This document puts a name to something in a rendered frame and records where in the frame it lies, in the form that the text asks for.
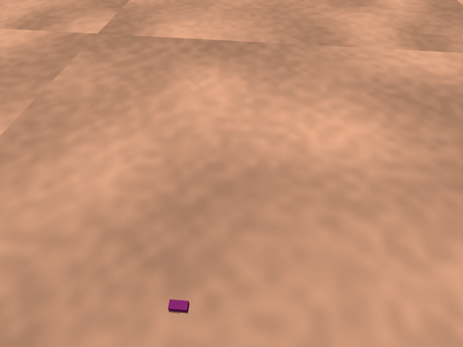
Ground small box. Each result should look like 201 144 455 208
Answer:
168 299 190 313

